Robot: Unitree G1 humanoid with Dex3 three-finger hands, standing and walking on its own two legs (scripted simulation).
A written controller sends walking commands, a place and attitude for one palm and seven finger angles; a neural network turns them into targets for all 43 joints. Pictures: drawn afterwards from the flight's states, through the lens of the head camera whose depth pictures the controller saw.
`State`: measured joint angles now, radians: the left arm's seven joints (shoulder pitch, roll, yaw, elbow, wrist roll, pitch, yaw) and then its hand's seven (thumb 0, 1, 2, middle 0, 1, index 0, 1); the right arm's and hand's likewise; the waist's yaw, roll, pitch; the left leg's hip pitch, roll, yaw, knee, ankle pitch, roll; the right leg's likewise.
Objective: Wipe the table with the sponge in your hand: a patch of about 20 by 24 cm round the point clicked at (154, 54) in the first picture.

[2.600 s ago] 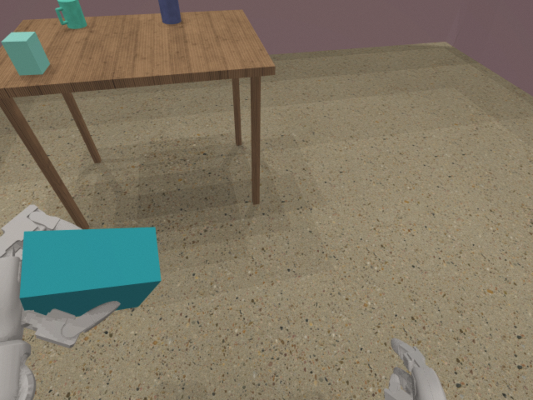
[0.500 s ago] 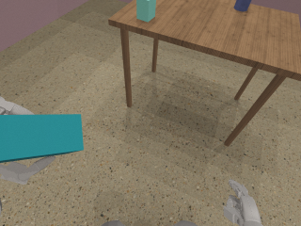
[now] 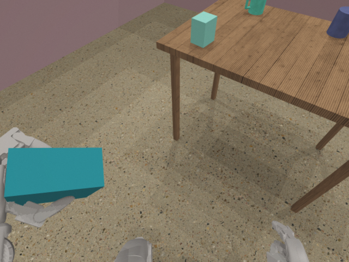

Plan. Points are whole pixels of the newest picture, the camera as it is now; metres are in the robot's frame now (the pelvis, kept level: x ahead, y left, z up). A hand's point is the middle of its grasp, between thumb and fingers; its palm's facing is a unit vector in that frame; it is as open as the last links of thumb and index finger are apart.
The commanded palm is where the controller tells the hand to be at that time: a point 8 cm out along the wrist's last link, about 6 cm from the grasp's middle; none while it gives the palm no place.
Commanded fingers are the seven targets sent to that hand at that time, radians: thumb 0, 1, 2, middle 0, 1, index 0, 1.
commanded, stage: walk to a spot facing it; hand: left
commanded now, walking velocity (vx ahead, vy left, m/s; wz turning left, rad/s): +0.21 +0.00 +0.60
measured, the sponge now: (68, 176) +0.23 +0.19 +0.15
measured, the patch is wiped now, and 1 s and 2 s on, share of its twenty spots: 0.00 0.00 0.00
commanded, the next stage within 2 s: turn to face it in 0.24 s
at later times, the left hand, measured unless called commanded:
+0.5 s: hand (13, 163) +0.23 +0.26 +0.19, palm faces +0.60 -0.66 -0.45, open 10.4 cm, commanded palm +0.20 +0.29 +0.18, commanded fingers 0.00 0.10 1.30 -1.20 -1.60 -1.20 -1.60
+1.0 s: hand (80, 125) +0.32 +0.19 +0.18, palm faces +0.38 -0.82 -0.43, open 10.4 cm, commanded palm +0.27 +0.22 +0.18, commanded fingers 0.00 0.10 1.30 -1.20 -1.60 -1.20 -1.60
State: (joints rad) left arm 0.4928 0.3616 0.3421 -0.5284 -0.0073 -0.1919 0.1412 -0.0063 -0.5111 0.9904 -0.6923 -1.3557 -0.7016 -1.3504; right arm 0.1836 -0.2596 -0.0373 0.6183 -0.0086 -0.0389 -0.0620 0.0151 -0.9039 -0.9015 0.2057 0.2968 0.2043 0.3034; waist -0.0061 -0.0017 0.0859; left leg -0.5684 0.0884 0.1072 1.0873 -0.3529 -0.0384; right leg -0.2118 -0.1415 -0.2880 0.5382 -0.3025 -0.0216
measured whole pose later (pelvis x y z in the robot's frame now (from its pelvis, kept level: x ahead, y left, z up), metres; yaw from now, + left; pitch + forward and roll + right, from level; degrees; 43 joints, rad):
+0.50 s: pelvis +0.10 -0.02 -0.01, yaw +11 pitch +0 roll -2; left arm 0.52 0.38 0.39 -0.57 -0.03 -0.21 0.15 -0.01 -0.51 0.99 -0.69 -1.36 -0.70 -1.35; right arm 0.23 -0.11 0.06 0.62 0.00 -0.11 -0.04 0.01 -0.90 -0.90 0.21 0.30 0.21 0.30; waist 0.07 0.05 0.03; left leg -0.35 0.08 0.00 0.57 -0.22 -0.02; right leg -0.34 -0.05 -0.12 0.68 -0.39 0.07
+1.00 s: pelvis +0.09 -0.05 +0.00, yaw -4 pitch -1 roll -1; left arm 0.46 0.38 0.38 -0.50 -0.01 -0.20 0.14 -0.01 -0.51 0.99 -0.69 -1.36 -0.70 -1.35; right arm 0.21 -0.22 -0.01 0.53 0.00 -0.05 -0.03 0.01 -0.90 -0.90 0.20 0.30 0.20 0.30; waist 0.03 0.01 0.03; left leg -0.22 0.13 0.19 0.53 -0.29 -0.02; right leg -0.43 0.00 -0.07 0.89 -0.42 0.04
